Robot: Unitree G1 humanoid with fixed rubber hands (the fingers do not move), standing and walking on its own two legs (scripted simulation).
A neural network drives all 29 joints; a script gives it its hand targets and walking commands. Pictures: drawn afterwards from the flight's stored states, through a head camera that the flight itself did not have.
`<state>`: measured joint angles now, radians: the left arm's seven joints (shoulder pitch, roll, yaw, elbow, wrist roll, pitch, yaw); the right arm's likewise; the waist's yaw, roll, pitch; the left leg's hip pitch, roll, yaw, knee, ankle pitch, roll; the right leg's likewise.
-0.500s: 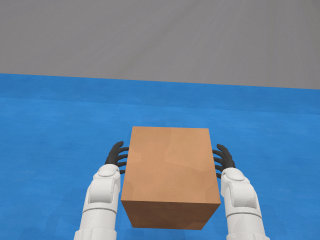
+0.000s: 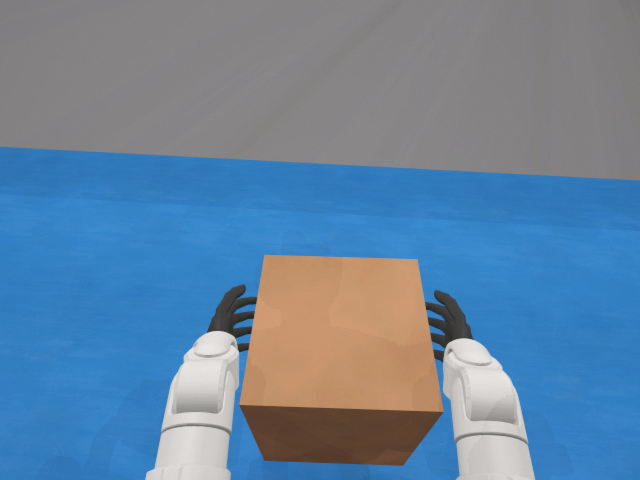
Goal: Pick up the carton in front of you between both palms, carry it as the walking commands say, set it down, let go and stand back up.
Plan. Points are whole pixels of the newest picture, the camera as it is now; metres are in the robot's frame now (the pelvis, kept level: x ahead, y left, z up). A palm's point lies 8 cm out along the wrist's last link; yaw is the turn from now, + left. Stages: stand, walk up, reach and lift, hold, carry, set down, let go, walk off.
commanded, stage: carry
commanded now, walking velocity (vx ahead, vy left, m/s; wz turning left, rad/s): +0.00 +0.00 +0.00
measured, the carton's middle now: (336, 365) +0.30 +0.00 -0.04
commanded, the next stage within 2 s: hold in 0.08 s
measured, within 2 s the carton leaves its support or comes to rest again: neither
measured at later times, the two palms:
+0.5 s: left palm (226, 346) +0.29 +0.15 +0.02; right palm (451, 350) +0.29 -0.15 +0.03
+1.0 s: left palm (261, 376) +0.36 +0.13 -0.20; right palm (422, 374) +0.37 -0.17 -0.19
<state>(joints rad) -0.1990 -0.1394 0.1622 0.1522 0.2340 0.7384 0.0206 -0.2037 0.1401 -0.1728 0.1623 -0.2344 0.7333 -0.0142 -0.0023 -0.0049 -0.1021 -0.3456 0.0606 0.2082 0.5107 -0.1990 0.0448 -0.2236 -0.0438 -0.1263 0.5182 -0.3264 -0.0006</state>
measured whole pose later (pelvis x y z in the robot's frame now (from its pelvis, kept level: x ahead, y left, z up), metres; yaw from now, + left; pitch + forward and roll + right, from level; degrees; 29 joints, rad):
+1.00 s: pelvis -0.06 -0.02 -0.11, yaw +0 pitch +33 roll -1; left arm -0.71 -0.09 0.37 0.50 0.21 0.20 0.06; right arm -0.74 0.06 -0.39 0.58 -0.15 0.17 -0.03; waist -0.01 -0.03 0.00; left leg -1.40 -0.01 -0.01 1.12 -0.29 0.02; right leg -1.28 0.07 0.00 1.20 -0.48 -0.02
